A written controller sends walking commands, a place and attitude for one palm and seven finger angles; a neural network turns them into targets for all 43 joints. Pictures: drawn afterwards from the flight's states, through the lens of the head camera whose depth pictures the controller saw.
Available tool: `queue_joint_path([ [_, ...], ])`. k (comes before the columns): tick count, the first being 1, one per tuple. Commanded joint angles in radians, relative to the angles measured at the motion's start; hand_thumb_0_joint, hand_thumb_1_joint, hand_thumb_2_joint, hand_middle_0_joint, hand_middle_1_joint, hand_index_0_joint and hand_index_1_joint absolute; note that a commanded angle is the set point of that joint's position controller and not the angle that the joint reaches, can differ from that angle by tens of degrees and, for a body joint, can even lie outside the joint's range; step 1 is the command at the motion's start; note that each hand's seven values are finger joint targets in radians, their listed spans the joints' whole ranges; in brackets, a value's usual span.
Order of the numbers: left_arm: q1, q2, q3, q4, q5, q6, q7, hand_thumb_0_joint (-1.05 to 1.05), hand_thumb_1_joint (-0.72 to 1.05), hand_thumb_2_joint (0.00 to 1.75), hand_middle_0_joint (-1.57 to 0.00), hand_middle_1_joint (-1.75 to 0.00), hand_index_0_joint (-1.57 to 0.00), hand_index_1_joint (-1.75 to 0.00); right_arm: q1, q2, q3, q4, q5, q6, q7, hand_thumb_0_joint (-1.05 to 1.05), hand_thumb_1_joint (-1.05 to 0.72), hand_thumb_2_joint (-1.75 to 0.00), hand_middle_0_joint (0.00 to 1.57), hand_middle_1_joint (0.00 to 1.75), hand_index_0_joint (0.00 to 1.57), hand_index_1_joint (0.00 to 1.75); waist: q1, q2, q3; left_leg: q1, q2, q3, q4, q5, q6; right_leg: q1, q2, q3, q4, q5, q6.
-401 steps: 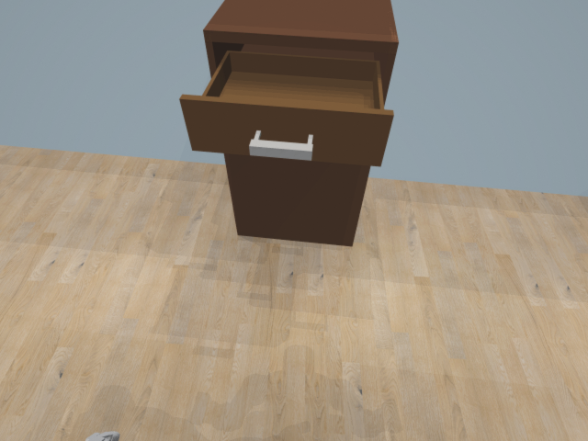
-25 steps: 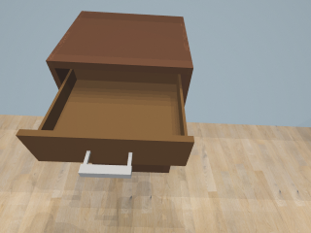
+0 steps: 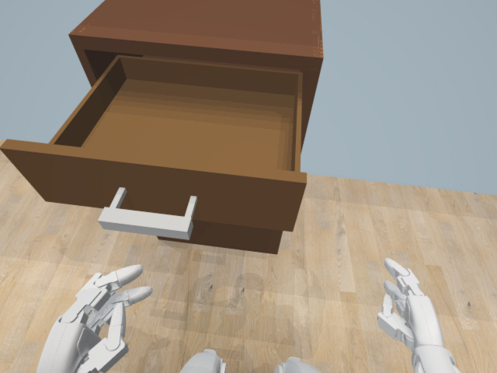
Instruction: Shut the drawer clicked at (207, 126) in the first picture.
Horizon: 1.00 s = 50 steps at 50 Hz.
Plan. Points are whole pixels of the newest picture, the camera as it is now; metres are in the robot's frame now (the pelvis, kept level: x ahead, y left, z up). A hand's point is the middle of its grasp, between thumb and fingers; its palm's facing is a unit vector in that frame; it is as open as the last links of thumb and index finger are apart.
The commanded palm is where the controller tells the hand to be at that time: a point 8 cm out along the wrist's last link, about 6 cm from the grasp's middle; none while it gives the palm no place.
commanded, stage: raise the hand and make a fist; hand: left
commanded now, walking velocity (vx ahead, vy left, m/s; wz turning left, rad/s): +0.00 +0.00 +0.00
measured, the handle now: (151, 210) +0.34 +0.19 +0.07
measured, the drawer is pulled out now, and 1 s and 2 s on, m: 0.29 0.29 0.29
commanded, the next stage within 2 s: bring the fist close to the handle in 1.42 s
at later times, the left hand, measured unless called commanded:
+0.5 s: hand (103, 319) +0.17 +0.19 +0.10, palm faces +0.01 -1.00 -0.06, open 3.3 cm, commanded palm +0.13 +0.24 +0.12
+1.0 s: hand (104, 304) +0.17 +0.17 +0.17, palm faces -0.04 -1.00 -0.01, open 3.2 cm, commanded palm +0.12 +0.21 +0.17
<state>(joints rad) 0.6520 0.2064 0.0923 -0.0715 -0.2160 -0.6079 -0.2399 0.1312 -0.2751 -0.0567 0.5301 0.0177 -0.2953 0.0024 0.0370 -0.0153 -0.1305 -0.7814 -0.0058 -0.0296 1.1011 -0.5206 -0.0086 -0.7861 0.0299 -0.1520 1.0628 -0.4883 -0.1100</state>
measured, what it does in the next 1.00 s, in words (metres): shifts its weight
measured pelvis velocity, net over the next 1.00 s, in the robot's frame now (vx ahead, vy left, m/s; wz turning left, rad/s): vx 0.02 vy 0.06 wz -0.03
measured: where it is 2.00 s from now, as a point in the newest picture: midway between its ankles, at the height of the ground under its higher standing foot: outside the picture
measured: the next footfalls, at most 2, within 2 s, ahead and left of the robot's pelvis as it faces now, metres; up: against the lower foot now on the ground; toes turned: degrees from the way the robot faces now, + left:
none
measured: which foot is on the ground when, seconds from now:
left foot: down 0.00-1.00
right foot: down 0.00-1.00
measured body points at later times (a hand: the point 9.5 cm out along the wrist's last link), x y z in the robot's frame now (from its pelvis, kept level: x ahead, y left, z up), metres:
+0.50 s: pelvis +0.02 +0.01 +0.03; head +0.06 +0.00 +0.48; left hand +0.16 +0.24 +0.11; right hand +0.19 -0.25 -0.04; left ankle +0.02 +0.13 -0.66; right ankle +0.03 -0.05 -0.66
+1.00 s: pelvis +0.02 +0.06 +0.03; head +0.02 +0.04 +0.48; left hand +0.16 +0.22 +0.17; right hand +0.22 -0.15 -0.01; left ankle +0.02 +0.13 -0.66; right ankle +0.03 -0.05 -0.66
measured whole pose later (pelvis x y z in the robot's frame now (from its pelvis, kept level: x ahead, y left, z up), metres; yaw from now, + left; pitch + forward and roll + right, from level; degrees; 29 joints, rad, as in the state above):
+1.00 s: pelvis +0.02 +0.06 +0.03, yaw -2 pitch +5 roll -2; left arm 0.85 0.15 -0.10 -0.66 -0.14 -0.16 -0.08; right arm 0.26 -0.20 0.06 0.43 0.04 -0.22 0.02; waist 0.03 0.06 -0.13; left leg -0.53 -0.05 0.00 0.93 -0.49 0.07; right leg -0.54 0.01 -0.08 0.88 -0.44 -0.03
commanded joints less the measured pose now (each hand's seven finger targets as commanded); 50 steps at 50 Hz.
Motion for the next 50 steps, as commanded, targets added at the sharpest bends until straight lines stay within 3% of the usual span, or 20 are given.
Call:
queue_joint_path([
  [1, -0.140, 0.132, 0.137, -0.251, -0.086, -0.002, -0.015, 0.00, 0.90, 0.90, -0.70, -0.84, -0.70, -0.84, 0.004, -0.063, -0.011, -0.141, 0.033, -0.027, -0.033, 0.00, -0.90, -0.90, 0.20, 0.30, 0.20, 0.30, -0.069, 0.013, -0.113, -0.036, -0.016, 0.018, -0.085, 0.099, 0.044, 0.206, -0.091, 0.355, -0.362, -0.077, 0.114],
  [4, -0.125, 0.153, 0.142, -0.239, -0.092, 0.111, -0.055, 0.00, 0.90, 0.90, -0.76, -0.91, -0.76, -0.91, 0.009, -0.065, -0.002, -0.148, 0.046, -0.005, -0.052, 0.00, -0.90, -0.90, 0.20, 0.30, 0.20, 0.30, -0.061, 0.003, -0.172, -0.009, -0.015, 0.010, -0.101, 0.156, 0.047, 0.310, -0.114, 0.377, -0.380, 0.085, 0.156],
  [7, -0.044, 0.152, 0.153, -0.241, -0.093, 0.203, -0.087, 0.00, 0.90, 0.90, -0.82, -0.97, -0.82, -0.97, 0.013, -0.052, 0.007, -0.157, 0.047, 0.010, -0.056, 0.00, -0.90, -0.90, 0.20, 0.30, 0.20, 0.30, -0.043, -0.011, -0.208, 0.020, -0.015, -0.004, -0.139, 0.232, 0.044, 0.400, -0.132, 0.361, -0.364, 0.314, 0.185],
  [9, 0.011, 0.154, 0.191, -0.201, -0.097, 0.239, -0.087, 0.00, 0.90, 0.90, -0.86, -1.01, -0.86, -1.01, -0.017, -0.045, 0.009, -0.146, 0.046, 0.018, -0.058, 0.00, -0.90, -0.90, 0.20, 0.30, 0.20, 0.30, -0.026, -0.041, -0.186, 0.029, -0.013, -0.017, -0.161, 0.261, 0.038, 0.438, -0.139, 0.355, -0.358, 0.435, 0.202],
  [11, 0.055, 0.162, 0.238, -0.202, -0.114, 0.244, -0.082, 0.00, 0.90, 0.90, -0.90, -1.06, -0.90, -1.06, -0.014, -0.036, 0.007, -0.143, 0.043, 0.024, -0.058, 0.00, -0.90, -0.90, 0.20, 0.30, 0.20, 0.30, -0.015, -0.094, -0.168, 0.027, -0.011, -0.023, -0.187, 0.273, 0.030, 0.471, -0.141, 0.338, -0.346, 0.538, 0.204],
  [12, 0.063, 0.146, 0.229, -0.213, -0.120, 0.236, -0.083, 0.00, 0.90, 0.90, -0.92, -1.08, -0.92, -1.08, -0.018, -0.037, 0.007, -0.142, 0.043, 0.022, -0.058, 0.00, -0.90, -0.90, 0.20, 0.30, 0.20, 0.30, -0.014, -0.099, -0.152, 0.039, -0.011, -0.023, -0.200, 0.279, 0.029, 0.469, -0.136, 0.324, -0.343, 0.560, 0.203],
  [14, 0.077, 0.146, 0.245, -0.238, -0.132, 0.212, -0.070, 0.00, 0.90, 0.90, -0.96, -1.12, -0.96, -1.12, -0.033, -0.035, 0.007, -0.138, 0.039, 0.016, -0.057, 0.00, -0.90, -0.90, 0.20, 0.30, 0.20, 0.30, -0.005, -0.079, -0.116, 0.060, -0.012, -0.023, -0.222, 0.285, 0.027, 0.449, -0.122, 0.300, -0.347, 0.542, 0.187],
  [16, 0.130, 0.135, 0.241, -0.276, -0.135, 0.177, -0.066, 0.00, 0.90, 0.90, -1.00, -1.17, -1.00, -1.17, -0.010, -0.027, 0.001, -0.139, 0.041, 0.005, -0.051, 0.00, -0.90, -0.90, 0.20, 0.30, 0.20, 0.30, -0.003, -0.059, -0.132, 0.077, -0.016, -0.017, -0.234, 0.293, 0.027, 0.447, -0.112, 0.291, -0.347, 0.505, 0.178],
  [20, 0.113, 0.088, 0.150, -0.351, -0.129, 0.113, -0.063, 0.00, 0.90, 0.90, -1.08, -1.25, -1.08, -1.25, 0.006, -0.040, -0.003, -0.142, 0.039, -0.028, -0.046, 0.00, -0.90, -0.90, 0.20, 0.30, 0.20, 0.30, -0.031, -0.038, -0.119, 0.112, -0.020, -0.010, -0.234, 0.275, 0.036, 0.383, -0.102, 0.283, -0.369, 0.375, 0.166],
  [23, 0.086, 0.090, 0.110, -0.390, -0.119, 0.097, -0.063, 0.00, 0.90, 0.90, -1.14, -1.32, -1.14, -1.32, 0.019, -0.051, -0.001, -0.145, 0.040, -0.053, -0.047, 0.00, -0.90, -0.90, 0.20, 0.30, 0.20, 0.30, -0.044, 0.015, -0.112, 0.138, -0.020, -0.010, -0.245, 0.252, 0.043, 0.334, -0.089, 0.253, -0.379, 0.254, 0.139],
  [25, 0.074, 0.092, 0.088, -0.419, -0.103, 0.100, -0.048, 0.00, 0.90, 0.90, -1.18, -1.36, -1.18, -1.36, 0.018, -0.057, -0.001, -0.150, 0.040, -0.060, -0.049, 0.00, -0.90, -0.90, 0.20, 0.30, 0.20, 0.30, -0.045, -0.003, -0.103, 0.156, -0.017, -0.012, -0.261, 0.236, 0.049, 0.309, -0.076, 0.229, -0.384, 0.170, 0.125],
  [27, 0.100, 0.084, 0.066, -0.446, -0.085, 0.120, -0.028, 0.00, 0.90, 0.90, -1.22, -1.40, -1.22, -1.40, 0.012, -0.058, 0.001, -0.161, 0.041, -0.064, -0.047, 0.00, -0.90, -0.90, 0.20, 0.30, 0.20, 0.30, -0.034, 0.037, -0.095, 0.183, -0.014, -0.014, -0.284, 0.233, 0.053, 0.288, -0.060, 0.191, -0.373, 0.125, 0.103],
  [29, 0.132, 0.087, 0.063, -0.470, -0.063, 0.154, 0.007, 0.00, 0.90, 0.90, -1.26, -1.45, -1.26, -1.45, 0.002, -0.055, 0.002, -0.169, 0.041, -0.059, -0.042, 0.00, -0.90, -0.90, 0.20, 0.30, 0.20, 0.30, -0.022, 0.038, -0.098, 0.205, -0.007, -0.017, -0.305, 0.238, 0.055, 0.288, -0.046, 0.155, -0.360, 0.122, 0.093],
  [31, 0.148, 0.046, 0.008, -0.516, -0.046, 0.191, 0.034, 0.00, 0.90, 0.90, -1.30, -1.49, -1.30, -1.49, 0.001, -0.050, 0.011, -0.194, 0.041, -0.052, -0.034, 0.00, -0.90, -0.90, 0.20, 0.30, 0.20, 0.30, -0.018, 0.056, -0.072, 0.215, -0.004, -0.023, -0.335, 0.225, 0.053, 0.275, -0.035, 0.112, -0.340, 0.118, 0.086],
  [34, 0.150, 0.049, -0.010, -0.567, -0.016, 0.250, 0.085, 0.00, 0.90, 0.90, -1.36, -1.56, -1.36, -1.56, -0.015, -0.048, 0.022, -0.209, 0.040, -0.038, -0.028, 0.00, -0.90, -0.90, 0.20, 0.30, 0.20, 0.30, -0.013, 0.073, -0.036, 0.228, 0.006, -0.036, -0.362, 0.214, 0.052, 0.265, -0.024, 0.082, -0.330, 0.112, 0.081],
  [35, 0.154, 0.018, -0.050, -0.605, -0.006, 0.263, 0.094, 0.00, 0.90, 0.90, -1.38, -1.58, -1.38, -1.58, -0.001, -0.046, 0.028, -0.222, 0.038, -0.035, -0.022, 0.00, -0.90, -0.90, 0.20, 0.30, 0.20, 0.30, -0.015, 0.085, -0.048, 0.246, 0.008, -0.040, -0.372, 0.228, 0.049, 0.266, -0.021, 0.068, -0.317, 0.127, 0.080],
  [36, 0.186, 0.013, -0.062, -0.625, 0.003, 0.282, 0.105, 0.00, 0.90, 0.90, -1.40, -1.60, -1.40, -1.60, 0.000, -0.040, 0.028, -0.231, 0.038, -0.030, -0.018, 0.00, -0.90, -0.90, 0.20, 0.30, 0.20, 0.30, -0.009, 0.090, -0.043, 0.250, 0.012, -0.041, -0.372, 0.252, 0.047, 0.270, -0.020, 0.063, -0.310, 0.148, 0.079],
  [42, 0.185, 0.001, -0.126, -0.726, 0.043, 0.354, 0.142, 0.00, 0.90, 0.90, -1.40, -1.60, -1.40, -1.60, 0.004, -0.041, 0.046, -0.261, 0.034, 0.002, -0.003, 0.00, -0.90, -0.90, 0.20, 0.30, 0.20, 0.30, -0.023, 0.045, 0.005, 0.248, 0.025, -0.061, -0.395, 0.227, 0.034, 0.257, -0.012, 0.049, -0.301, 0.123, 0.080],
  [46, 0.220, -0.024, -0.174, -0.822, 0.062, 0.373, 0.155, 0.00, 0.90, 0.90, -1.40, -1.60, -1.40, -1.60, 0.014, -0.037, 0.052, -0.284, 0.037, 0.008, 0.007, 0.00, -0.90, -0.90, 0.20, 0.30, 0.20, 0.30, -0.016, 0.081, -0.013, 0.282, 0.032, -0.070, -0.399, 0.264, 0.022, 0.261, -0.013, 0.046, -0.288, 0.133, 0.079],
  [50, 0.223, -0.031, -0.203, -0.881, 0.078, 0.393, 0.171, 0.00, 0.90, 0.90, -1.40, -1.60, -1.40, -1.60, 0.024, -0.038, 0.052, -0.294, 0.037, 0.011, 0.013, 0.00, -0.90, -0.90, 0.20, 0.30, 0.20, 0.30, -0.018, 0.054, -0.011, 0.285, 0.036, -0.080, -0.400, 0.282, 0.019, 0.268, -0.013, 0.048, -0.285, 0.143, 0.081],
])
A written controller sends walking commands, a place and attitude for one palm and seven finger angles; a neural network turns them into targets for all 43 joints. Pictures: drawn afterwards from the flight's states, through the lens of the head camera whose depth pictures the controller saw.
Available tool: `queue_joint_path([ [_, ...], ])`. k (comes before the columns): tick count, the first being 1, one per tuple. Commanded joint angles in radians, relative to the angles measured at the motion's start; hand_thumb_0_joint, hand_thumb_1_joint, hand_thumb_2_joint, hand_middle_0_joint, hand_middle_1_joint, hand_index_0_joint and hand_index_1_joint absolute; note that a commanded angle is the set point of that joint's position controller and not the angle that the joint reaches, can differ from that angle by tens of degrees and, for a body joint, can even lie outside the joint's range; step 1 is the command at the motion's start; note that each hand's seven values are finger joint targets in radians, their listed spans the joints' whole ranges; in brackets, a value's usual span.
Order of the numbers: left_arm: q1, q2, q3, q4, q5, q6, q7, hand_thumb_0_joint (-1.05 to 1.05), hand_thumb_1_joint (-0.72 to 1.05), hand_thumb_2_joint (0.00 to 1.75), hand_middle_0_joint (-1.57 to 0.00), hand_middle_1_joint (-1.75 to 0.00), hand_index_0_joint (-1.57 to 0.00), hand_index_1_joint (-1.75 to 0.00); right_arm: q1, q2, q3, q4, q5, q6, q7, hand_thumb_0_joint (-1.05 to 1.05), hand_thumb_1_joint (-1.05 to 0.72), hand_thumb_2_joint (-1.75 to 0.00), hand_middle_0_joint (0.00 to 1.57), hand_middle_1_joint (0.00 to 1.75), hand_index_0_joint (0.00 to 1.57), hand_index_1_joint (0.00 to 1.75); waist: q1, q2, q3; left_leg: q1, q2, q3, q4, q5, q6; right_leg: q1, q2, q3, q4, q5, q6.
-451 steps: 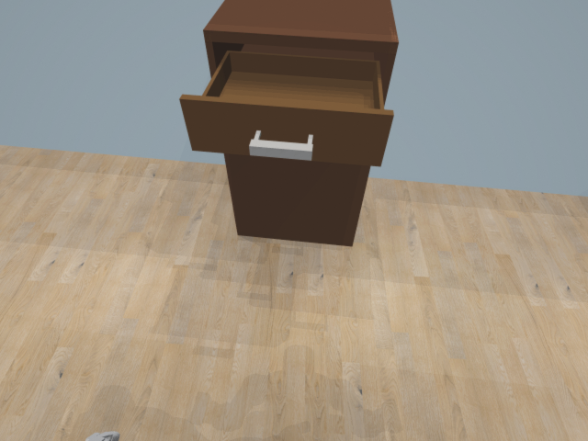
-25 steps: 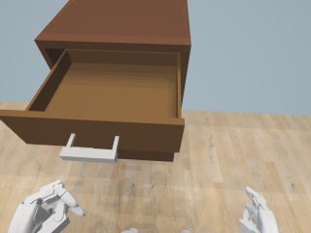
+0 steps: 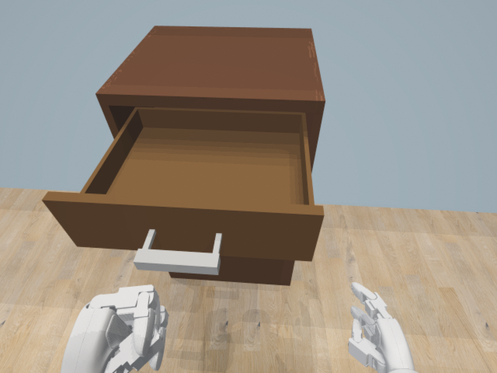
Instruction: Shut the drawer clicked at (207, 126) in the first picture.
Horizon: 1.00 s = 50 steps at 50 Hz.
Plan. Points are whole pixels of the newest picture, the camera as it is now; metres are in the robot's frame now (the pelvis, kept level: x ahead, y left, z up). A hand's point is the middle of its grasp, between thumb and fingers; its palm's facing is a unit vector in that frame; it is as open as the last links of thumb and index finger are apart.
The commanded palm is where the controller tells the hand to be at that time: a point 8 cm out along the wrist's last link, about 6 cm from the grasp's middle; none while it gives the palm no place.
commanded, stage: raise the hand and make a fist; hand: left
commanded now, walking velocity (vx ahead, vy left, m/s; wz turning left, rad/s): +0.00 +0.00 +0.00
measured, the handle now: (181, 249) +0.31 +0.15 +0.04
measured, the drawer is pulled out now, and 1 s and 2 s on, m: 0.29 0.29 0.29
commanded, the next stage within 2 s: bring the fist close to the handle in 0.42 s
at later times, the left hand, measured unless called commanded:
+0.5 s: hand (171, 337) +0.14 +0.10 +0.13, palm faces +0.03 -1.00 -0.07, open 3.2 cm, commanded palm +0.09 +0.16 +0.14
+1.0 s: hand (177, 325) +0.17 +0.11 +0.09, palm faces +0.02 -1.00 -0.05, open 3.2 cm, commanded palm +0.13 +0.17 +0.09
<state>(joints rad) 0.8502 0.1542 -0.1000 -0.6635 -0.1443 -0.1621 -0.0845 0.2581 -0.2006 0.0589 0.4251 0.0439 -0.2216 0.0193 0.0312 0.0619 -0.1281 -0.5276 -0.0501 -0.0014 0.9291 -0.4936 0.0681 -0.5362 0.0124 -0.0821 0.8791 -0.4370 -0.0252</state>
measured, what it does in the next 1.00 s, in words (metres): stands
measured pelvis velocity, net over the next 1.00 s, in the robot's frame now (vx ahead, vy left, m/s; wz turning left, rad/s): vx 0.00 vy -0.04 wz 0.01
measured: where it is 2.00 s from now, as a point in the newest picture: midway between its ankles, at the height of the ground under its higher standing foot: outside the picture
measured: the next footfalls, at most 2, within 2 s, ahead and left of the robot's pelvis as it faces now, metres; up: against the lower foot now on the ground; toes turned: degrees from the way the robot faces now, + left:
none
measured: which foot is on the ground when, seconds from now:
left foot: down 0.00-1.00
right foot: down 0.00-1.00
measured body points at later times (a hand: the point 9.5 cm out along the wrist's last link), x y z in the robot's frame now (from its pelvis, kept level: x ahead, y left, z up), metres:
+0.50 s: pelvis +0.01 -0.03 +0.00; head +0.01 -0.04 +0.45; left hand +0.13 +0.16 +0.14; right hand +0.21 -0.24 -0.05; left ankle -0.01 +0.07 -0.69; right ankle +0.01 -0.11 -0.69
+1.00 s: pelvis +0.00 -0.04 +0.00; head +0.03 -0.05 +0.45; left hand +0.16 +0.16 +0.09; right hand +0.19 -0.27 -0.07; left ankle -0.01 +0.07 -0.69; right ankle +0.01 -0.11 -0.69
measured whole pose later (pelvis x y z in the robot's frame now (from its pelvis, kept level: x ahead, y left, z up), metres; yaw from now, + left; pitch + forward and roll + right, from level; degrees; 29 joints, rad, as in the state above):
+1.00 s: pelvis +0.00 -0.04 +0.00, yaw +1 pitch +8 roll -1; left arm 0.68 0.18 0.05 -0.33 -0.23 -0.29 -0.16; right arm 0.26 -0.24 0.02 0.50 0.04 -0.22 -0.03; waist 0.00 0.04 -0.12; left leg -0.58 -0.02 -0.03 0.91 -0.48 0.01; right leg -0.59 0.04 -0.11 0.88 -0.44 -0.08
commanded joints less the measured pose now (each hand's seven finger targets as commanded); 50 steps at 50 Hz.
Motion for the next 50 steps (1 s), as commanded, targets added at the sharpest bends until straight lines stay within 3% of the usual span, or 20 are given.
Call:
queue_joint_path([
  [1, 0.049, 0.034, 0.002, -0.282, 0.013, -0.045, 0.022, 0.00, 0.90, 0.90, -1.40, -1.60, -1.40, -1.60, -0.100, -0.110, -0.066, -0.187, 0.012, -0.057, -0.004, 0.00, -0.90, -0.90, 0.20, 0.30, 0.20, 0.30, -0.009, -0.044, -0.017, 0.030, 0.081, -0.109, -0.228, 0.257, -0.059, 0.024, 0.005, -0.022, -0.102, 0.095, -0.004],
  [3, 0.064, 0.032, 0.003, -0.237, 0.028, -0.026, 0.025, 0.00, 0.90, 0.90, -1.40, -1.60, -1.40, -1.60, -0.103, -0.111, -0.067, -0.185, 0.010, -0.040, -0.006, 0.00, -0.90, -0.90, 0.20, 0.30, 0.20, 0.30, -0.012, -0.063, 0.015, 0.008, 0.076, -0.100, -0.228, 0.244, -0.059, 0.024, 0.005, -0.022, -0.108, 0.098, -0.003],
  [7, 0.106, 0.024, 0.007, -0.242, 0.027, -0.013, 0.024, 0.00, 0.90, 0.90, -1.40, -1.60, -1.40, -1.60, -0.108, -0.107, -0.070, -0.199, 0.015, -0.022, -0.011, 0.00, -0.90, -0.90, 0.20, 0.30, 0.20, 0.30, -0.002, -0.065, 0.000, 0.012, 0.067, -0.081, -0.219, 0.276, -0.056, 0.051, 0.002, -0.017, -0.111, 0.139, -0.004],
  [13, 0.114, 0.044, 0.030, -0.305, 0.003, -0.063, 0.035, 0.00, 0.90, 0.90, -1.40, -1.60, -1.40, -1.60, -0.085, -0.100, -0.074, -0.199, 0.012, -0.039, -0.017, 0.00, -0.90, -0.90, 0.20, 0.30, 0.20, 0.30, 0.001, -0.022, -0.074, 0.036, 0.059, -0.059, -0.183, 0.341, -0.044, 0.079, 0.000, -0.001, -0.110, 0.216, -0.001],
  [15, 0.107, 0.042, 0.027, -0.299, 0.004, -0.079, 0.037, 0.00, 0.90, 0.90, -1.40, -1.60, -1.40, -1.60, -0.078, -0.101, -0.076, -0.193, 0.012, -0.044, -0.015, 0.00, -0.90, -0.90, 0.20, 0.30, 0.20, 0.30, -0.006, -0.010, -0.063, 0.034, 0.058, -0.055, -0.174, 0.352, -0.044, 0.072, -0.001, 0.002, -0.111, 0.229, -0.001],
  [22, 0.148, 0.080, 0.110, -0.189, -0.025, -0.091, 0.000, 0.00, 0.90, 0.90, -1.40, -1.60, -1.40, -1.60, -0.110, -0.099, -0.082, -0.171, 0.017, -0.037, -0.031, 0.00, -0.90, -0.90, 0.20, 0.30, 0.20, 0.30, -0.009, -0.111, -0.008, -0.028, 0.043, -0.034, -0.157, 0.271, -0.028, 0.097, -0.015, 0.051, -0.168, 0.233, 0.009],
  [26, 0.102, 0.106, 0.154, -0.177, -0.055, -0.103, -0.024, 0.00, 0.90, 0.90, -1.40, -1.60, -1.40, -1.60, -0.114, -0.100, -0.076, -0.160, 0.021, -0.046, -0.047, 0.00, -0.90, -0.90, 0.20, 0.30, 0.20, 0.30, -0.009, -0.068, -0.005, -0.023, 0.038, -0.030, -0.155, 0.237, -0.027, 0.097, -0.022, 0.081, -0.205, 0.178, 0.009],
  [31, 0.009, 0.090, 0.162, -0.081, -0.085, -0.145, -0.048, 0.00, 0.90, 0.90, -1.40, -1.60, -1.40, -1.60, -0.096, -0.108, -0.076, -0.131, 0.016, -0.065, -0.055, 0.00, -0.90, -0.90, 0.20, 0.30, 0.20, 0.30, -0.032, -0.094, -0.002, -0.041, 0.031, -0.033, -0.129, 0.217, -0.028, 0.079, -0.034, 0.110, -0.226, 0.174, 0.025],
  [34, -0.041, 0.093, 0.155, -0.045, -0.084, -0.168, -0.063, 0.00, 0.90, 0.90, -1.40, -1.60, -1.40, -1.60, -0.098, -0.117, -0.076, -0.119, 0.012, -0.077, -0.052, 0.00, -0.90, -0.90, 0.20, 0.30, 0.20, 0.30, -0.036, -0.058, -0.014, -0.043, 0.026, -0.034, -0.120, 0.213, -0.027, 0.074, -0.037, 0.116, -0.222, 0.171, 0.023],
  [37, -0.051, 0.113, 0.182, 0.013, -0.084, -0.176, -0.072, 0.00, 0.90, 0.90, -1.40, -1.60, -1.40, -1.60, -0.093, -0.117, -0.080, -0.111, 0.011, -0.075, -0.052, 0.00, -0.90, -0.90, 0.20, 0.30, 0.20, 0.30, -0.034, -0.105, -0.048, -0.067, 0.025, -0.033, -0.110, 0.211, -0.029, 0.097, -0.050, 0.138, -0.223, 0.186, 0.033],
  [39, -0.084, 0.126, 0.198, 0.037, -0.080, -0.178, -0.073, 0.00, 0.90, 0.90, -1.40, -1.60, -1.40, -1.60, -0.100, -0.121, -0.079, -0.106, 0.009, -0.069, -0.053, 0.00, -0.90, -0.90, 0.20, 0.30, 0.20, 0.30, -0.029, -0.082, -0.047, -0.078, 0.021, -0.031, -0.110, 0.207, -0.030, 0.108, -0.054, 0.150, -0.226, 0.175, 0.030],
  [43, -0.117, 0.106, 0.201, 0.082, -0.093, -0.182, -0.073, 0.00, 0.90, 0.90, -1.40, -1.60, -1.40, -1.60, -0.100, -0.119, -0.078, -0.103, 0.008, -0.065, -0.054, 0.00, -0.90, -0.90, 0.20, 0.30, 0.20, 0.30, -0.029, -0.089, -0.064, -0.087, 0.021, -0.028, -0.108, 0.211, -0.032, 0.117, -0.060, 0.153, -0.219, 0.205, 0.037],
  [44, -0.127, 0.125, 0.226, 0.102, -0.095, -0.184, -0.069, 0.00, 0.90, 0.90, -1.40, -1.60, -1.40, -1.60, -0.103, -0.120, -0.081, -0.097, 0.008, -0.061, -0.055, 0.00, -0.90, -0.90, 0.20, 0.30, 0.20, 0.30, -0.027, -0.106, -0.063, -0.095, 0.022, -0.031, -0.108, 0.212, -0.033, 0.119, -0.057, 0.149, -0.219, 0.201, 0.034],
  [46, -0.149, 0.098, 0.192, 0.113, -0.095, -0.196, -0.073, 0.00, 0.90, 0.90, -1.40, -1.60, -1.40, -1.60, -0.099, -0.123, -0.079, -0.102, 0.008, -0.063, -0.054, 0.00, -0.90, -0.90, 0.20, 0.30, 0.20, 0.30, -0.033, -0.092, -0.057, -0.099, 0.021, -0.028, -0.107, 0.206, -0.033, 0.104, -0.057, 0.148, -0.213, 0.189, 0.034],
  [50, -0.167, 0.101, 0.197, 0.156, -0.092, -0.215, -0.067, 0.00, 0.90, 0.90, -1.40, -1.60, -1.40, -1.60, -0.096, -0.127, -0.082, -0.091, 0.002, -0.063, -0.053, 0.00, -0.90, -0.90, 0.20, 0.30, 0.20, 0.30, -0.035, -0.087, -0.074, -0.105, 0.023, -0.029, -0.101, 0.215, -0.033, 0.094, -0.053, 0.142, -0.194, 0.201, 0.032],
])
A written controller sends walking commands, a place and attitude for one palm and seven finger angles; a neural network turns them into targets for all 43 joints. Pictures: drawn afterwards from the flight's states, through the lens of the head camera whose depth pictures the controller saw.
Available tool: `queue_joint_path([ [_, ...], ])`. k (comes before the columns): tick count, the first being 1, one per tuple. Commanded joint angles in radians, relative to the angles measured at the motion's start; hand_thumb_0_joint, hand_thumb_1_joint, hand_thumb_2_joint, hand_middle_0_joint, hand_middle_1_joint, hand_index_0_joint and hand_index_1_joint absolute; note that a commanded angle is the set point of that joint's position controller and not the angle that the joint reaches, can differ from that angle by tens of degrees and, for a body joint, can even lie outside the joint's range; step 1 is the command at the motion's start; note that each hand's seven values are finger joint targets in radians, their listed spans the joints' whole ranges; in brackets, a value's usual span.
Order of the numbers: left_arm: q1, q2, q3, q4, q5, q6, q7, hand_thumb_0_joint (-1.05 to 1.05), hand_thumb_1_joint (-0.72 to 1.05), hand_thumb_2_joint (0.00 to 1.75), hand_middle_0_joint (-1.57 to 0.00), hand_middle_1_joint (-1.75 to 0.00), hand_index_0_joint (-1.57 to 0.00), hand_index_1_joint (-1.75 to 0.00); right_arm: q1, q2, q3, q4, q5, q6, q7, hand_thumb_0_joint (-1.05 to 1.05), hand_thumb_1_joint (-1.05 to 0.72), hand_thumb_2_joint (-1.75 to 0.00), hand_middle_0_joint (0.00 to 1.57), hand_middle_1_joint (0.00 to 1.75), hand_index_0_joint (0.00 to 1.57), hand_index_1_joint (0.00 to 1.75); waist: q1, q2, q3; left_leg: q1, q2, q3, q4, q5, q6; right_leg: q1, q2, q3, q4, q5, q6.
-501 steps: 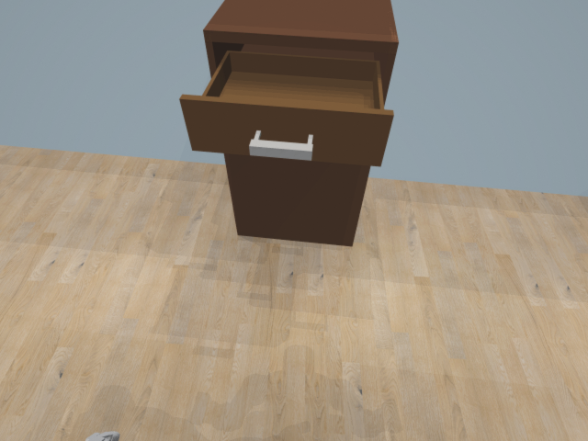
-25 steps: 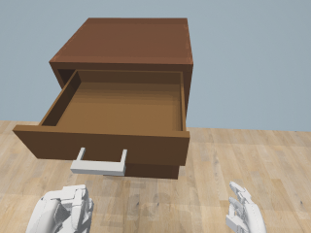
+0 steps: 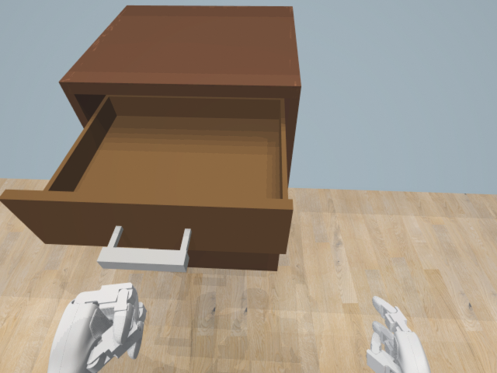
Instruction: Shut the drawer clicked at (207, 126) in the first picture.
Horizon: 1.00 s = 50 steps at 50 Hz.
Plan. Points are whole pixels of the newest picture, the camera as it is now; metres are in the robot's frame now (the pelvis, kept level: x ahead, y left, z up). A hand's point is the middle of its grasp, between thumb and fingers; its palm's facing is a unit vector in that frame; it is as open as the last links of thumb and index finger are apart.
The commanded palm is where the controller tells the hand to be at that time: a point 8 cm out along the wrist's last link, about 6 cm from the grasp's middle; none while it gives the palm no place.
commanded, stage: bring the fist close to the handle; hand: left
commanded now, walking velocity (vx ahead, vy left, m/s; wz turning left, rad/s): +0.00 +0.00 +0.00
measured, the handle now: (148, 246) +0.31 +0.19 +0.04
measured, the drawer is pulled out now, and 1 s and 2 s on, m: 0.29 0.29 0.21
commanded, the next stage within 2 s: push the drawer shut in 0.92 s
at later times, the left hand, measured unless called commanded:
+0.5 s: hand (162, 312) +0.21 +0.14 +0.04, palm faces -0.04 -1.00 -0.01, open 3.2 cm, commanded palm +0.18 +0.20 +0.04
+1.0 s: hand (160, 309) +0.21 +0.14 +0.03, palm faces -0.01 -1.00 -0.03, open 3.2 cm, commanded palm +0.18 +0.20 +0.04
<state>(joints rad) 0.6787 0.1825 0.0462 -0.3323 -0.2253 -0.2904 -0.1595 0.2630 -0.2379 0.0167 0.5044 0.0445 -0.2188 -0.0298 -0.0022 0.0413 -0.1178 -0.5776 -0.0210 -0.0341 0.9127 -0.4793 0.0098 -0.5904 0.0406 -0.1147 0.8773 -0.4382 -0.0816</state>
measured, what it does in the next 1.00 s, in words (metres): stands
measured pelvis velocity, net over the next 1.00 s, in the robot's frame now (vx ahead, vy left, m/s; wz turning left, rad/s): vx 0.00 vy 0.02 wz -0.02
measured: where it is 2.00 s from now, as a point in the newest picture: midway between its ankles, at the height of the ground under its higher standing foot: outside the picture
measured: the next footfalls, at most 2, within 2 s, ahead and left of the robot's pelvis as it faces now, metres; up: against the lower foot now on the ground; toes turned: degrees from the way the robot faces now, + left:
none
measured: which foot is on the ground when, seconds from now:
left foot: down 0.00-1.00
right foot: down 0.00-1.00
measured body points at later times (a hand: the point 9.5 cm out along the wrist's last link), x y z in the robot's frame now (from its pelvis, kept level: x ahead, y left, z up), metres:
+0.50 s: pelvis -0.01 +0.02 -0.03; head +0.05 +0.02 +0.42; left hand +0.20 +0.19 +0.04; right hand +0.18 -0.20 -0.10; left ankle -0.01 +0.12 -0.69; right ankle +0.01 -0.07 -0.69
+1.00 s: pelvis +0.00 +0.02 -0.03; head +0.06 +0.02 +0.41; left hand +0.21 +0.20 +0.04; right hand +0.17 -0.22 -0.10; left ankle -0.01 +0.11 -0.69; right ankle +0.01 -0.07 -0.69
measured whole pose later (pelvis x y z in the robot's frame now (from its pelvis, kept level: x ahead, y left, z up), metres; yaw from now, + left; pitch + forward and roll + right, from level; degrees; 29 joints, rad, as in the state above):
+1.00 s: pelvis +0.00 +0.02 -0.03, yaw -1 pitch +15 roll -1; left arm 0.53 0.17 -0.05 -0.24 -0.14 -0.36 -0.01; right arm 0.26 -0.24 0.02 0.42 0.01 -0.10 0.00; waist -0.02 0.03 -0.15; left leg -0.81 -0.03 -0.01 1.11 -0.56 0.03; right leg -0.83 0.03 -0.10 1.07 -0.51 -0.07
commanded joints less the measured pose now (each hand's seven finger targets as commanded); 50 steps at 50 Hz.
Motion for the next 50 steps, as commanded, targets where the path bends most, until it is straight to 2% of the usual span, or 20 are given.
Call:
queue_joint_path([
  [1, 0.005, 0.074, 0.052, -0.165, -0.007, -0.091, 0.007, 0.00, 0.90, 0.90, -1.40, -1.60, -1.40, -1.60, -0.098, -0.092, -0.042, -0.169, 0.002, -0.065, -0.002, 0.00, -0.90, -0.90, 0.20, 0.30, 0.20, 0.30, 0.000, -0.056, -0.082, -0.059, -0.006, 0.003, -0.087, 0.203, 0.025, 0.137, -0.076, 0.162, -0.181, 0.196, 0.082],
  [3, 0.000, 0.066, 0.038, -0.167, -0.006, -0.102, 0.007, 0.00, 0.90, 0.90, -1.40, -1.60, -1.40, -1.60, -0.094, -0.094, -0.046, -0.173, -0.001, -0.065, 0.002, 0.00, -0.90, -0.90, 0.20, 0.30, 0.20, 0.30, -0.001, -0.046, -0.114, -0.048, -0.005, 0.002, -0.080, 0.226, 0.026, 0.134, -0.070, 0.148, -0.155, 0.234, 0.079],
  [7, -0.022, 0.035, -0.005, -0.158, 0.008, -0.121, 0.019, 0.00, 0.90, 0.90, -1.40, -1.60, -1.40, -1.60, -0.092, -0.100, -0.048, -0.179, -0.006, -0.060, 0.008, 0.00, -0.90, -0.90, 0.20, 0.30, 0.20, 0.30, -0.007, -0.024, -0.123, -0.046, -0.003, -0.003, -0.076, 0.246, 0.026, 0.088, -0.051, 0.102, -0.105, 0.229, 0.063],
  [9, -0.027, 0.044, 0.003, -0.138, 0.017, -0.125, 0.036, 0.00, 0.90, 0.90, -1.40, -1.60, -1.40, -1.60, -0.090, -0.103, -0.050, -0.179, -0.010, -0.051, 0.010, 0.00, -0.90, -0.90, 0.20, 0.30, 0.20, 0.30, -0.007, -0.050, -0.117, -0.060, 0.001, -0.008, -0.070, 0.245, 0.026, 0.066, -0.042, 0.090, -0.088, 0.217, 0.059],
  [11, -0.054, 0.032, -0.017, -0.130, 0.029, -0.133, 0.046, 0.00, 0.90, 0.90, -1.40, -1.60, -1.40, -1.60, -0.086, -0.104, -0.051, -0.188, -0.011, -0.044, 0.012, 0.00, -0.90, -0.90, 0.20, 0.30, 0.20, 0.30, -0.016, -0.065, -0.118, -0.078, 0.002, -0.009, -0.058, 0.222, 0.025, 0.035, -0.040, 0.086, -0.069, 0.185, 0.059],
  [12, -0.061, 0.026, -0.026, -0.130, 0.035, -0.138, 0.052, 0.00, 0.90, 0.90, -1.40, -1.60, -1.40, -1.60, -0.088, -0.105, -0.050, -0.193, -0.013, -0.042, 0.014, 0.00, -0.90, -0.90, 0.20, 0.30, 0.20, 0.30, -0.012, -0.037, -0.119, -0.085, 0.001, -0.010, -0.055, 0.216, 0.024, 0.022, -0.039, 0.085, -0.058, 0.172, 0.056],
  [14, -0.097, 0.034, -0.031, -0.133, 0.051, -0.145, 0.071, 0.00, 0.90, 0.90, -1.40, -1.60, -1.40, -1.60, -0.086, -0.109, -0.050, -0.197, -0.016, -0.034, 0.015, 0.00, -0.90, -0.90, 0.20, 0.30, 0.20, 0.30, -0.020, -0.032, -0.128, -0.092, 0.006, -0.016, -0.043, 0.206, 0.024, -0.012, -0.035, 0.076, -0.036, 0.151, 0.053],
  [17, -0.133, -0.004, -0.084, -0.133, 0.068, -0.150, 0.089, 0.00, 0.90, 0.90, -1.40, -1.60, -1.40, -1.60, -0.074, -0.111, -0.045, -0.213, -0.022, -0.027, 0.020, 0.00, -0.90, -0.90, 0.20, 0.30, 0.20, 0.30, -0.026, -0.005, -0.154, -0.097, 0.008, -0.025, -0.024, 0.205, 0.019, -0.052, -0.033, 0.067, 0.001, 0.141, 0.050],
  [20, -0.171, 0.010, -0.078, -0.104, 0.085, -0.140, 0.109, 0.00, 0.90, 0.90, -1.40, -1.60, -1.40, -1.60, -0.066, -0.117, -0.046, -0.219, -0.025, -0.009, 0.021, 0.00, -0.90, -0.90, 0.20, 0.30, 0.20, 0.30, -0.030, -0.035, -0.174, -0.121, 0.012, -0.030, -0.005, 0.199, 0.018, -0.072, -0.030, 0.068, 0.020, 0.135, 0.050],
  [22, -0.195, -0.001, -0.094, -0.102, 0.092, -0.134, 0.116, 0.00, 0.90, 0.90, -1.40, -1.60, -1.40, -1.60, -0.065, -0.115, -0.043, -0.228, -0.029, -0.001, 0.024, 0.00, -0.90, -0.90, 0.20, 0.30, 0.20, 0.30, -0.028, -0.022, -0.195, -0.131, 0.010, -0.029, 0.007, 0.198, 0.017, -0.079, -0.032, 0.070, 0.035, 0.138, 0.048],
  [24, -0.204, 0.021, -0.066, -0.062, 0.100, -0.120, 0.130, 0.00, 0.90, 0.90, -1.40, -1.60, -1.40, -1.60, -0.064, -0.120, -0.043, -0.226, -0.030, 0.016, 0.022, 0.00, -0.90, -0.90, 0.20, 0.30, 0.20, 0.30, -0.023, -0.036, -0.190, -0.156, 0.010, -0.030, 0.010, 0.190, 0.015, -0.081, -0.030, 0.071, 0.042, 0.129, 0.046],
  [26, -0.211, 0.010, -0.068, -0.056, 0.099, -0.112, 0.137, 0.00, 0.90, 0.90, -1.40, -1.60, -1.40, -1.60, -0.060, -0.116, -0.042, -0.235, -0.029, 0.028, 0.025, 0.00, -0.90, -0.90, 0.20, 0.30, 0.20, 0.30, -0.019, -0.035, -0.212, -0.155, 0.010, -0.026, 0.016, 0.208, 0.013, -0.075, -0.029, 0.071, 0.052, 0.153, 0.046],
  [29, -0.164, 0.050, -0.026, -0.125, 0.086, -0.106, 0.148, 0.00, 0.90, 0.90, -1.40, -1.60, -1.40, -1.60, -0.052, -0.113, -0.044, -0.247, -0.026, 0.042, 0.025, 0.00, -0.90, -0.90, 0.20, 0.30, 0.20, 0.30, 0.007, -0.001, -0.289, -0.118, 0.009, -0.016, 0.010, 0.283, 0.012, -0.001, -0.028, 0.078, 0.049, 0.230, 0.042],
  [30, -0.163, 0.029, -0.049, -0.144, 0.082, -0.106, 0.150, 0.00, 0.90, 0.90, -1.40, -1.60, -1.40, -1.60, -0.045, -0.108, -0.041, -0.251, -0.024, 0.047, 0.026, 0.00, -0.90, -0.90, 0.20, 0.30, 0.20, 0.30, -0.001, 0.003, -0.293, -0.104, 0.010, -0.015, 0.008, 0.303, 0.011, 0.005, -0.028, 0.075, 0.047, 0.251, 0.044],
  [34, -0.145, 0.011, -0.074, -0.137, 0.083, -0.103, 0.151, 0.00, 0.90, 0.90, -1.40, -1.60, -1.40, -1.60, -0.040, -0.106, -0.041, -0.244, -0.023, 0.055, 0.025, 0.00, -0.90, -0.90, 0.20, 0.30, 0.20, 0.30, -0.020, -0.021, -0.238, -0.121, 0.014, -0.018, 0.012, 0.312, 0.013, -0.004, -0.026, 0.072, 0.039, 0.273, 0.047],
  [38, -0.117, -0.010, -0.096, -0.075, 0.086, -0.094, 0.134, 0.00, 0.90, 0.90, -1.40, -1.60, -1.40, -1.60, -0.045, -0.112, -0.042, -0.245, -0.023, 0.063, 0.028, 0.00, -0.90, -0.90, 0.20, 0.30, 0.20, 0.30, -0.036, -0.063, -0.160, -0.172, 0.011, -0.019, 0.016, 0.232, 0.015, -0.044, -0.029, 0.073, 0.026, 0.212, 0.053],
  [39, -0.132, 0.006, -0.085, -0.059, 0.091, -0.093, 0.132, 0.00, 0.90, 0.90, -1.40, -1.60, -1.40, -1.60, -0.047, -0.117, -0.043, -0.241, -0.023, 0.066, 0.025, 0.00, -0.90, -0.90, 0.20, 0.30, 0.20, 0.30, -0.044, -0.079, -0.135, -0.185, 0.011, -0.020, 0.019, 0.213, 0.018, -0.056, -0.029, 0.077, 0.020, 0.193, 0.052],
  [41, -0.154, 0.017, -0.080, -0.084, 0.093, -0.105, 0.127, 0.00, 0.90, 0.90, -1.40, -1.60, -1.40, -1.60, -0.047, -0.118, -0.044, -0.250, -0.024, 0.065, 0.023, 0.00, -0.90, -0.90, 0.20, 0.30, 0.20, 0.30, -0.040, -0.065, -0.168, -0.184, 0.009, -0.018, 0.025, 0.190, 0.019, -0.057, -0.031, 0.084, 0.026, 0.165, 0.053],
  [45, -0.186, 0.047, -0.053, -0.174, 0.086, -0.146, 0.149, 0.00, 0.90, 0.90, -1.40, -1.60, -1.40, -1.60, -0.042, -0.108, -0.042, -0.250, -0.029, 0.057, 0.020, 0.00, -0.90, -0.90, 0.20, 0.30, 0.20, 0.30, -0.023, 0.019, -0.255, -0.137, 0.008, -0.015, 0.030, 0.242, 0.017, -0.034, -0.031, 0.087, 0.045, 0.203, 0.046],
  [50, -0.160, 0.028, -0.054, -0.117, 0.075, -0.149, 0.150, 0.00, 0.90, 0.90, -1.40, -1.60, -1.40, -1.60, -0.041, -0.105, -0.042, -0.236, -0.027, 0.059, 0.024, 0.00, -0.90, -0.90, 0.20, 0.30, 0.20, 0.30, -0.033, -0.016, -0.240, -0.158, 0.008, -0.010, 0.038, 0.243, 0.017, -0.024, -0.029, 0.092, 0.036, 0.227, 0.052],
])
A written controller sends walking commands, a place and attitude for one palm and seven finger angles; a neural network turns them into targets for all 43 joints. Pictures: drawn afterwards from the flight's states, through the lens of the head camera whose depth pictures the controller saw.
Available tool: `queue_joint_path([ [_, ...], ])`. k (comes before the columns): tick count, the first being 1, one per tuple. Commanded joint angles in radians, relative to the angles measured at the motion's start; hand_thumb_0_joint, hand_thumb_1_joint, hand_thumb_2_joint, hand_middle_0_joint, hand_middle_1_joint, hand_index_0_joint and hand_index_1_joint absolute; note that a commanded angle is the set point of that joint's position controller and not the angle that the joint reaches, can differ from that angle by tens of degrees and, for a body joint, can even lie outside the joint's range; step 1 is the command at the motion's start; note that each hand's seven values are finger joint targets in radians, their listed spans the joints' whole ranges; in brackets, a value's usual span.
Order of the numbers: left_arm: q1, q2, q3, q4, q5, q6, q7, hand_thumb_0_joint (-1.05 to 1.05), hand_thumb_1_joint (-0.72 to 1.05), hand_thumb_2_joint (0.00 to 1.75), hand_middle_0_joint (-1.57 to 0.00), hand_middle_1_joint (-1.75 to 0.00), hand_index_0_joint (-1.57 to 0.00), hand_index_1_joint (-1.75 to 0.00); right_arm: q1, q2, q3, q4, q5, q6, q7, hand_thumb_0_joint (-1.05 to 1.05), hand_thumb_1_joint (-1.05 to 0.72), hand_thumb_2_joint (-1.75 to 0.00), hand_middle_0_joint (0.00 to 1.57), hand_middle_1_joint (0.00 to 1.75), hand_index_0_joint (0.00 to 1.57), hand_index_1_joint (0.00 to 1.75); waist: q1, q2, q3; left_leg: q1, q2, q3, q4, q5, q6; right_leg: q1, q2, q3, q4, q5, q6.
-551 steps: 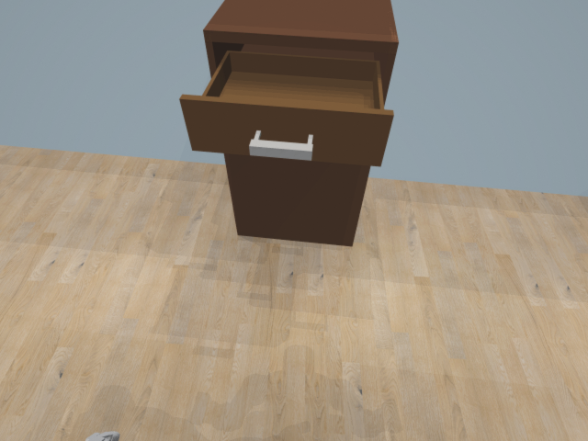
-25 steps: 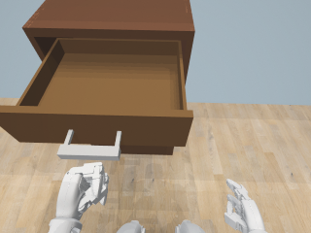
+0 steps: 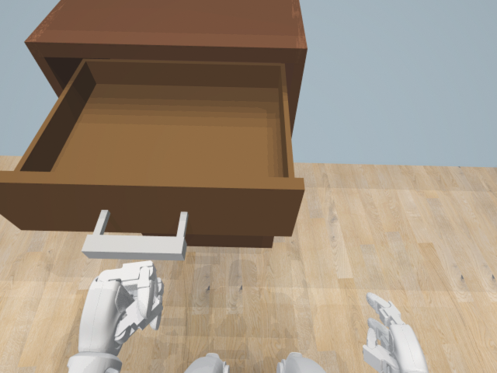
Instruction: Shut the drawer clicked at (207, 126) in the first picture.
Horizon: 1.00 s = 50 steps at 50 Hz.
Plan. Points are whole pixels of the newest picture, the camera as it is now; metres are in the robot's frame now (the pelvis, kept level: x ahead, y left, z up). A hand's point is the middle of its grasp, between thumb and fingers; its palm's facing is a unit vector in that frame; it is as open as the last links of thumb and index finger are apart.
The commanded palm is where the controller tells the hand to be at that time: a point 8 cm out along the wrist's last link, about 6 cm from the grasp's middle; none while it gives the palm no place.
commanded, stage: push the drawer shut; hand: left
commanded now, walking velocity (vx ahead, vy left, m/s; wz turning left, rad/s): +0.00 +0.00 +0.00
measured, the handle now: (140, 232) +0.31 +0.18 +0.07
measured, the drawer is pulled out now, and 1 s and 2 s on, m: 0.29 0.21 0.09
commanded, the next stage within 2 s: none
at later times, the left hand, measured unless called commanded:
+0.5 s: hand (164, 277) +0.25 +0.13 +0.06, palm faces -0.01 -1.00 -0.05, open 3.3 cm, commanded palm +0.24 +0.19 +0.07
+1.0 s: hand (172, 238) +0.31 +0.13 +0.06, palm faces -0.02 -1.00 -0.06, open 3.4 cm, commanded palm +0.30 +0.19 +0.07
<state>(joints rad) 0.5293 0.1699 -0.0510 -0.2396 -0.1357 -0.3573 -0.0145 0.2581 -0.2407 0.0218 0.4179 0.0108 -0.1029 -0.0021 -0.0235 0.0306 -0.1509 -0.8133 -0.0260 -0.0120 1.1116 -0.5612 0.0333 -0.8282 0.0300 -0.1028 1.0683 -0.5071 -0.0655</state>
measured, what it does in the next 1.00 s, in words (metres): stands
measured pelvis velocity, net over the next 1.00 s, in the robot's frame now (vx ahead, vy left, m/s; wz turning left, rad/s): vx -0.01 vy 0.00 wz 0.01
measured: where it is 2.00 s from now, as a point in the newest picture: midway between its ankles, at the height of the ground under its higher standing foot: outside the picture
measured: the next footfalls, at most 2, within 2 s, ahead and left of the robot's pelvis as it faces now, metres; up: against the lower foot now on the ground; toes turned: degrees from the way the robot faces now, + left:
none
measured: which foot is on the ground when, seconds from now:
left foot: down 0.00-1.00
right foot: down 0.00-1.00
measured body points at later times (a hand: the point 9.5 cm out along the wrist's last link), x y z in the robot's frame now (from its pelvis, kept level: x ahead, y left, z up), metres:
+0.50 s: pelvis -0.01 -0.01 +0.00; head +0.06 -0.01 +0.45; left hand +0.24 +0.19 +0.06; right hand +0.17 -0.24 -0.08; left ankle -0.01 +0.10 -0.66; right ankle +0.01 -0.08 -0.66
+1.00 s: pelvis -0.01 +0.00 +0.01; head +0.06 +0.00 +0.46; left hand +0.30 +0.18 +0.06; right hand +0.15 -0.24 -0.08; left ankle -0.01 +0.10 -0.66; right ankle +0.01 -0.08 -0.66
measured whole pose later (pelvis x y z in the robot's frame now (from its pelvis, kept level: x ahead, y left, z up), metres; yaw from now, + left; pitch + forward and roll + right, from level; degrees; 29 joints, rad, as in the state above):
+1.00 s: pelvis -0.01 +0.00 +0.01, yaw +0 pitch +14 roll -1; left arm -0.01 0.19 0.02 0.23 -0.14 -0.34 -0.02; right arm 0.23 -0.26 0.03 0.55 0.02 -0.09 -0.01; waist -0.04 0.03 -0.11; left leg -0.78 -0.03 -0.01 1.04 -0.51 0.03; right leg -0.80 0.02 -0.10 1.01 -0.46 -0.07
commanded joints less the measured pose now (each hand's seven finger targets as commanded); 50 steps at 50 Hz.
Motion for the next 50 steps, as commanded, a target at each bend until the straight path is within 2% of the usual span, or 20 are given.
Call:
queue_joint_path([
  [1, 0.023, 0.045, 0.055, -0.180, -0.017, -0.070, -0.001, 0.00, 0.90, 0.90, -1.40, -1.60, -1.40, -1.60, -0.035, -0.105, -0.050, -0.150, 0.010, -0.051, -0.004, 0.00, -0.90, -0.90, 0.20, 0.30, 0.20, 0.30, -0.006, -0.029, -0.199, 0.065, 0.013, -0.032, -0.164, 0.318, -0.007, 0.225, -0.019, 0.082, -0.161, 0.296, 0.037],
  [3, -0.030, 0.032, 0.027, -0.147, -0.016, -0.043, -0.018, 0.00, 0.90, 0.90, -1.40, -1.60, -1.40, -1.60, -0.041, -0.114, -0.046, -0.156, 0.012, -0.046, -0.006, 0.00, -0.90, -0.90, 0.20, 0.30, 0.20, 0.30, -0.027, -0.045, -0.149, 0.038, 0.011, -0.031, -0.162, 0.272, -0.004, 0.204, -0.024, 0.090, -0.179, 0.257, 0.043],
  [4, -0.058, 0.054, 0.050, -0.121, -0.013, -0.029, -0.021, 0.00, 0.90, 0.90, -1.40, -1.60, -1.40, -1.60, -0.041, -0.118, -0.045, -0.148, 0.012, -0.042, -0.009, 0.00, -0.90, -0.90, 0.20, 0.30, 0.20, 0.30, -0.029, -0.039, -0.129, 0.023, 0.010, -0.031, -0.160, 0.255, -0.003, 0.199, -0.025, 0.097, -0.187, 0.231, 0.041],
  [6, -0.094, 0.078, 0.073, -0.116, -0.015, -0.020, -0.032, 0.00, 0.90, 0.90, -1.40, -1.60, -1.40, -1.60, -0.039, -0.121, -0.045, -0.151, 0.013, -0.040, -0.014, 0.00, -0.90, -0.90, 0.20, 0.30, 0.20, 0.30, -0.026, -0.057, -0.138, 0.017, 0.011, -0.029, -0.159, 0.240, -0.001, 0.211, -0.028, 0.111, -0.197, 0.210, 0.044],
  [11, -0.184, 0.088, 0.096, -0.178, -0.037, -0.050, -0.024, 0.00, 0.90, 0.90, -1.40, -1.60, -1.40, -1.60, -0.033, -0.112, -0.040, -0.143, 0.010, -0.054, -0.018, 0.00, -0.90, -0.90, 0.20, 0.30, 0.20, 0.30, -0.010, 0.008, -0.231, 0.075, 0.009, -0.026, -0.165, 0.319, -0.001, 0.267, -0.029, 0.107, -0.180, 0.309, 0.040],
  [14, -0.221, 0.100, 0.117, -0.138, -0.047, -0.060, -0.015, 0.00, 0.90, 0.90, -1.40, -1.60, -1.40, -1.60, -0.037, -0.116, -0.038, -0.125, 0.009, -0.059, -0.017, 0.00, -0.90, -0.90, 0.20, 0.30, 0.20, 0.30, -0.020, -0.015, -0.213, 0.056, 0.011, -0.027, -0.162, 0.308, -0.002, 0.263, -0.027, 0.110, -0.186, 0.307, 0.043],
  [17, -0.296, 0.069, 0.084, -0.109, -0.045, -0.071, -0.014, 0.00, 0.90, 0.90, -1.40, -1.60, -1.40, -1.60, -0.044, -0.117, -0.037, -0.109, 0.009, -0.067, -0.013, 0.00, -0.90, -0.90, 0.20, 0.30, 0.20, 0.30, -0.035, -0.002, -0.196, 0.057, 0.011, -0.029, -0.160, 0.288, -0.002, 0.233, -0.028, 0.105, -0.186, 0.277, 0.045],
  [19, -0.348, 0.099, 0.106, -0.077, -0.041, -0.073, -0.013, 0.00, 0.90, 0.90, -1.40, -1.60, -1.40, -1.60, -0.047, -0.125, -0.039, -0.093, 0.009, -0.069, -0.016, 0.00, -0.90, -0.90, 0.20, 0.30, 0.20, 0.30, -0.041, -0.006, -0.184, 0.048, 0.012, -0.030, -0.158, 0.266, -0.001, 0.218, -0.028, 0.112, -0.195, 0.237, 0.044],
  [23, -0.448, 0.082, 0.081, -0.021, -0.039, -0.064, -0.023, 0.00, 0.90, 0.90, -1.40, -1.60, -1.40, -1.60, -0.053, -0.128, -0.037, -0.082, 0.011, -0.073, -0.018, 0.00, -0.90, -0.90, 0.20, 0.30, 0.20, 0.30, -0.046, -0.014, -0.200, 0.048, 0.010, -0.030, -0.165, 0.242, 0.002, 0.224, -0.034, 0.121, -0.208, 0.201, 0.047],
  [24, -0.471, 0.121, 0.123, -0.009, -0.041, -0.061, -0.019, 0.00, 0.90, 0.90, -1.40, -1.60, -1.40, -1.60, -0.051, -0.132, -0.039, -0.073, 0.012, -0.071, -0.021, 0.00, -0.90, -0.90, 0.20, 0.30, 0.20, 0.30, -0.042, -0.018, -0.211, 0.041, 0.009, -0.028, -0.163, 0.242, 0.002, 0.241, -0.036, 0.132, -0.215, 0.197, 0.046],
  [26, -0.492, 0.132, 0.137, 0.009, -0.042, -0.054, -0.024, 0.00, 0.90, 0.90, -1.40, -1.60, -1.40, -1.60, -0.049, -0.131, -0.040, -0.067, 0.014, -0.069, -0.022, 0.00, -0.90, -0.90, 0.20, 0.30, 0.20, 0.30, -0.031, -0.021, -0.243, 0.050, 0.008, -0.023, -0.173, 0.258, 0.001, 0.276, -0.040, 0.138, -0.219, 0.219, 0.047],
  [27, -0.496, 0.102, 0.109, 0.018, -0.041, -0.049, -0.029, 0.00, 0.90, 0.90, -1.40, -1.60, -1.40, -1.60, -0.054, -0.128, -0.038, -0.069, 0.015, -0.068, -0.020, 0.00, -0.90, -0.90, 0.20, 0.30, 0.20, 0.30, -0.029, -0.002, -0.251, 0.069, 0.007, -0.022, -0.182, 0.275, 0.002, 0.281, -0.038, 0.130, -0.215, 0.245, 0.046],
  [31, -0.560, 0.085, 0.094, 0.051, -0.043, -0.030, -0.023, 0.00, 0.90, 0.90, -1.40, -1.60, -1.40, -1.60, -0.050, -0.129, -0.036, -0.058, 0.016, -0.064, -0.018, 0.00, -0.90, -0.90, 0.20, 0.30, 0.20, 0.30, -0.032, 0.008, -0.249, 0.106, 0.009, -0.029, -0.203, 0.300, -0.001, 0.275, -0.035, 0.107, -0.214, 0.279, 0.044],
  [37, -0.642, 0.098, 0.113, 0.122, -0.034, -0.040, -0.006, 0.00, 0.90, 0.90, -1.40, -1.60, -1.40, -1.60, -0.051, -0.131, -0.038, -0.045, 0.013, -0.059, -0.015, 0.00, -0.90, -0.90, 0.20, 0.30, 0.20, 0.30, -0.033, -0.046, -0.231, 0.091, 0.010, -0.024, -0.213, 0.285, -0.001, 0.288, -0.039, 0.115, -0.227, 0.275, 0.047],
  [39, -0.676, 0.103, 0.116, 0.142, -0.030, -0.051, 0.001, 0.00, 0.90, 0.90, -1.40, -1.60, -1.40, -1.60, -0.057, -0.134, -0.037, -0.039, 0.012, -0.056, -0.014, 0.00, -0.90, -0.90, 0.20, 0.30, 0.20, 0.30, -0.034, -0.046, -0.218, 0.093, 0.011, -0.026, -0.218, 0.273, 0.001, 0.276, -0.037, 0.113, -0.230, 0.251, 0.044],
  [40, -0.707, 0.090, 0.103, 0.148, -0.028, -0.057, 0.001, 0.00, 0.90, 0.90, -1.40, -1.60, -1.40, -1.60, -0.063, -0.131, -0.037, -0.036, 0.012, -0.055, -0.013, 0.00, -0.90, -0.90, 0.20, 0.30, 0.20, 0.30, -0.036, -0.017, -0.219, 0.099, 0.009, -0.023, -0.217, 0.270, 0.001, 0.265, -0.038, 0.116, -0.229, 0.248, 0.044],
  [46, -0.823, 0.124, 0.140, 0.215, -0.020, -0.068, 0.011, 0.00, 0.90, 0.90, -1.40, -1.60, -1.40, -1.60, -0.054, -0.134, -0.042, -0.008, 0.012, -0.045, -0.015, 0.00, -0.90, -0.90, 0.20, 0.30, 0.20, 0.30, -0.041, -0.010, -0.261, 0.115, 0.011, -0.024, -0.213, 0.283, 0.000, 0.265, -0.039, 0.118, -0.218, 0.264, 0.044],
  [48, -0.840, 0.108, 0.125, 0.211, -0.022, -0.068, 0.010, 0.00, 0.90, 0.90, -1.40, -1.60, -1.40, -1.60, -0.053, -0.134, -0.042, -0.007, 0.011, -0.043, -0.011, 0.00, -0.90, -0.90, 0.20, 0.30, 0.20, 0.30, -0.036, 0.022, -0.285, 0.137, 0.009, -0.026, -0.221, 0.304, -0.003, 0.274, -0.039, 0.110, -0.213, 0.286, 0.040],
  [49, -0.832, 0.123, 0.138, 0.237, -0.019, -0.063, 0.012, 0.00, 0.90, 0.90, -1.40, -1.60, -1.40, -1.60, -0.049, -0.138, -0.043, -0.003, 0.013, -0.039, -0.011, 0.00, -0.90, -0.90, 0.20, 0.30, 0.20, 0.30, -0.035, 0.012, -0.288, 0.143, 0.011, -0.027, -0.222, 0.313, -0.002, 0.273, -0.036, 0.109, -0.213, 0.292, 0.040],
  [50, -0.857, 0.097, 0.117, 0.242, -0.023, -0.060, 0.008, 0.00, 0.90, 0.90, -1.40, -1.60, -1.40, -1.60, -0.048, -0.135, -0.041, 0.000, 0.013, -0.036, -0.010, 0.00, -0.90, -0.90, 0.20, 0.30, 0.20, 0.30, -0.041, 0.011, -0.297, 0.150, 0.011, -0.028, -0.225, 0.320, -0.002, 0.276, -0.036, 0.106, -0.212, 0.302, 0.041],
])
